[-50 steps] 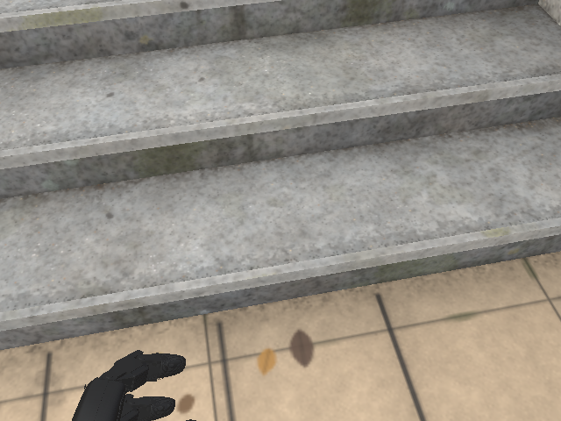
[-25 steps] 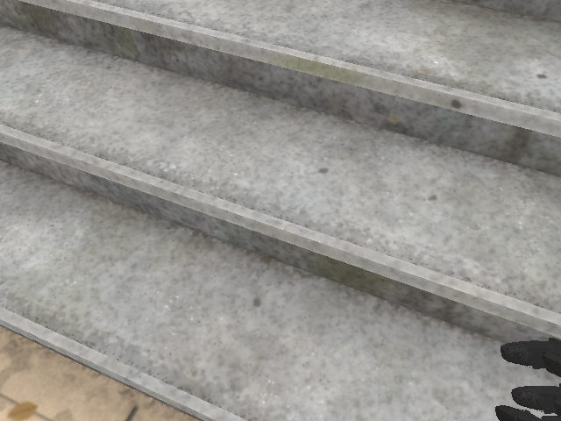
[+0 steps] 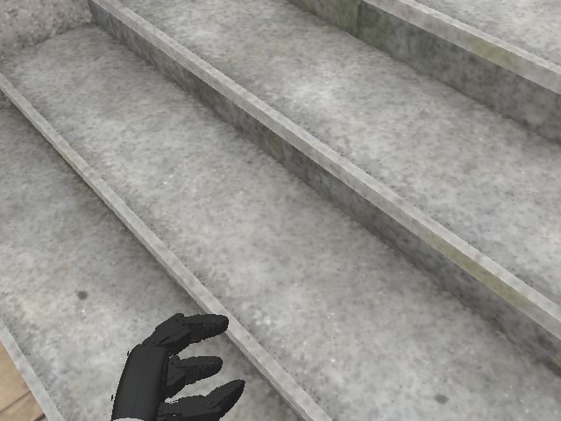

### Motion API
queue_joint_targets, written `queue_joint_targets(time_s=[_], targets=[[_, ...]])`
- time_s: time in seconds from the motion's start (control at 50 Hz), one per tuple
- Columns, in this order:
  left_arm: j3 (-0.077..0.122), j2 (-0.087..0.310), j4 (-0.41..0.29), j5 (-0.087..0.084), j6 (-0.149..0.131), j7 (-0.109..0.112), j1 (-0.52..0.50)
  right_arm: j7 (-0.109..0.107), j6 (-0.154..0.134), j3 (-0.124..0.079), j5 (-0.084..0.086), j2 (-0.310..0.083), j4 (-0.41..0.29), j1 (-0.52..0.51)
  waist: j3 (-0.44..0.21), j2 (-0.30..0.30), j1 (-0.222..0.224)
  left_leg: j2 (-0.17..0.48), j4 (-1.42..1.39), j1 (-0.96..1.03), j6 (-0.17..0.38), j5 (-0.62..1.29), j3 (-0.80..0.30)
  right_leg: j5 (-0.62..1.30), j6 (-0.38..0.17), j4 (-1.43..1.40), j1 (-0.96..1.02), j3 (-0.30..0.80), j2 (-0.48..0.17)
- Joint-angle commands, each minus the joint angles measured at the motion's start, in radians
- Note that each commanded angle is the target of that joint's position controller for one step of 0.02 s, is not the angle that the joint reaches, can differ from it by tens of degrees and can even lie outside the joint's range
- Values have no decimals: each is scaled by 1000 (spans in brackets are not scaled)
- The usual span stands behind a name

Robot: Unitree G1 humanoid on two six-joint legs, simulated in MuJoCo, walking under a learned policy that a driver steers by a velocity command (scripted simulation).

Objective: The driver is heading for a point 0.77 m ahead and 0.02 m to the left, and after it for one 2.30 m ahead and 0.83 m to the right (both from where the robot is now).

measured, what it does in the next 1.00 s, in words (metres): climbs: left foot 0.17 m higher, then right foot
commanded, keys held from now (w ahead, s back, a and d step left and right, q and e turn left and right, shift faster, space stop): w+shift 0.62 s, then e+shift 0.38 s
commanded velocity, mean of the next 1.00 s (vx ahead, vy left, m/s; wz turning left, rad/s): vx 0.81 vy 0.00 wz -0.07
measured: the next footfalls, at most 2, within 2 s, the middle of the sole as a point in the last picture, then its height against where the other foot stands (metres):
left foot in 0.36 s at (280, 360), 0.17 m higher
right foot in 0.80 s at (330, 253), level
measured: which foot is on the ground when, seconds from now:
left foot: up 0.00-0.34, down 0.36-0.78, up 0.80-1.00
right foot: down 0.00-0.44, up 0.46-0.78, down 0.80-1.00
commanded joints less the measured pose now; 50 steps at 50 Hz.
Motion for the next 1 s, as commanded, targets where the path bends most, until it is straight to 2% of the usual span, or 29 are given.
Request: queue_joint_targets(time_s=[0.02, 0.08, 0.1, 0.18, 0.24, 0.32, 0.36, 0.38, 0.4, 0.42, 0.44, 0.46, 0.48, 0.52, 0.54, 0.58, 0.62, 0.68, 0.72, 0.74, 0.76, 0.78, 0.8, 0.82, 0.84, 0.86, 0.88, 0.92, 1.0], targets=[[161, 290, 102, -8, 11, -3, 252, 30, -52, 28, -58, 113, -258, -74, -207, -361, -7, -114, 1041, -703, -26, -108, -130, -363, -150, -963, 732, 1167, -328], [114, 61, 287, -7, -37, -35, 233, 11, 12, 88, -84, 183, -334, -239, 76, -49, -88, 6, 1259, -892, 5, -149, 36, -219, -154, -803, 422, 600, -231], [122, 58, 376, -5, -50, -44, 326, 7, 40, 105, -76, 216, -350, -275, 86, -54, -81, 4, 1351, -948, 20, -188, 39, -98, -105, -792, 416, 425, -186], [127, 111, 431, -20, -95, -61, 329, -12, 75, 95, -40, 108, -431, -443, 174, -82, -100, 16, 1019, -925, -14, -290, 115, 421, -64, -989, 329, 118, -127], [153, 218, 478, -40, -109, -22, 445, -18, 79, 83, -48, 67, -458, -522, 44, -120, -52, 56, 811, -836, -34, -308, 329, 877, -104, -1129, 551, 38, -128], [162, 203, 574, 5, -85, 16, 781, -1, 51, 119, -59, 151, -522, -764, 7, -131, 95, 126, 820, -1325, -6, -597, 427, 1243, -150, -1044, 1296, 49, -215], [157, 208, 492, -4, -70, 13, 583, 37, 35, 146, -7, 170, -520, -699, -87, -112, 8, 63, 220, -613, 9, -361, 486, 1660, -136, -1046, 914, -4, -186], [167, 286, 477, -17, -78, -11, 629, 19, 72, 109, 4, 129, -459, -469, -268, -193, -68, -53, 335, -187, 0, -460, 491, 1946, -160, -860, 764, 27, -271], [179, 353, 451, -66, -97, -34, 584, -2, 87, 73, -5, 33, -421, -320, -377, -120, -169, -31, 385, 46, 41, -468, 404, 2082, -153, -654, 618, 11, -242], [195, 406, 411, -77, -114, -49, 512, -13, 100, 38, -12, -12, -375, -151, -433, -98, -245, 46, 243, 239, 83, -603, 219, 1905, -125, -359, 460, 25, -207], [204, 410, 372, -102, -131, -61, 397, -22, 112, -12, -6, -134, -332, -32, -526, 72, -331, 199, -46, 288, 150, -831, -120, 1462, -79, 186, 391, -41, 12], [180, 248, 309, -73, -151, -81, 322, -20, 102, -17, -17, -145, -304, -66, -513, 89, -246, 381, -258, 214, 204, -783, -462, 493, -48, 625, 268, 34, 133], [149, 116, 232, -53, -144, -68, 173, -24, 79, -12, -28, -110, -262, -101, -353, -123, -212, 381, -323, 97, 210, -575, -511, 399, -60, 842, 87, 146, 86], [93, 12, 85, -11, -102, -39, -9, -36, 15, 31, -28, 15, -102, -17, -71, -88, -156, 321, -335, -129, 173, -241, -447, 165, -82, 896, -65, 184, -9], [88, 30, 21, -3, -74, -28, -46, -52, -4, 33, -41, 60, -59, 4, 7, 14, -147, 295, -296, -155, 177, -185, -450, -59, -96, 930, -161, 289, -9], [74, 7, -13, -16, -13, -10, 22, -68, -41, 58, -71, 140, -28, -6, 42, -49, -27, 391, -298, -135, 125, -103, -385, -290, -149, 1017, -347, 445, -3], [70, 77, -3, -32, 6, -4, 65, -42, -55, 54, -66, 55, -75, -149, 65, -244, 96, 325, -563, -220, 60, -219, -110, -55, -110, 539, -199, 261, -37], [66, 115, -28, -5, 18, -27, -84, -41, -71, 65, -35, 15, -60, -154, 170, -281, 35, 209, -754, -360, 56, 125, 147, 218, -21, 87, 70, 13, -23], [51, 57, 50, -3, 4, -49, 61, -50, -63, 62, 5, -17, -33, -104, 19, -185, 66, 152, -651, -338, 12, 596, 315, 372, -57, -69, 483, -119, 45], [66, 103, 56, -2, 7, -33, 162, -50, -55, 52, 13, -67, -37, -69, -107, -107, 100, 188, -459, -155, -43, 984, 320, 301, -104, -106, 556, -71, 49], [36, 101, 72, 0, 61, -92, 451, 27, -27, 92, -94, -112, -76, -259, -112, 80, 352, 120, -108, -245, -139, 1495, 245, 623, -87, -763, 902, 148, 7], [58, 140, 345, -3, 95, -111, 848, 55, 16, 34, -146, -259, -93, -390, -21, -113, 384, 82, 350, -331, -225, 524, 293, 1315, -51, -1258, 1149, 255, -83], [76, 149, 359, 51, 116, -105, 798, 78, 63, 21, -125, -172, -17, -199, -60, -135, 268, 27, 832, -663, -179, -371, 251, 1480, -113, -1133, 1258, 291, -136], [131, 356, 362, 53, 101, -84, 763, 125, 54, 78, -129, 63, 18, 175, -441, -158, 49, 46, 869, -716, -151, -376, 43, 2194, -351, -650, 1552, 453, -307], [167, 375, 343, 60, 77, -79, 605, 116, 27, 89, -105, 47, -70, 152, -414, -175, -2, 4, 1092, -879, -228, -484, 56, 2200, -514, -593, 1545, 476, -377], [169, 323, 341, 78, 64, -87, 418, 87, 44, 86, -56, -34, -182, -96, -328, -43, 25, -39, 1221, -1012, -198, -488, 139, 1904, -401, -637, 1350, 348, -304], [138, 245, 347, 28, 33, -103, 322, 38, 31, 96, -60, -5, -222, -68, -269, -98, -86, 17, 1179, -1090, -187, -481, 189, 1689, -303, -630, 1201, 274, -259], [112, 186, 436, 21, -6, -108, 411, 5, 37, 107, -52, -3, -263, -166, -117, -129, -124, 68, 1167, -1079, -132, -471, 252, 1460, -130, -703, 842, 256, -175], [139, 297, 468, 48, -49, -57, 561, 15, 8, 149, 11, 91, -416, -442, -108, -191, -63, 42, 1039, -922, -131, -378, 373, 1072, -42, -808, 452, 310, -10]])
Over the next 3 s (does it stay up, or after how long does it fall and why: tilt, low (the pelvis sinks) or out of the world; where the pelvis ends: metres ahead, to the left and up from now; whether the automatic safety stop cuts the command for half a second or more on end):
stays up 1.07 0.00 0.45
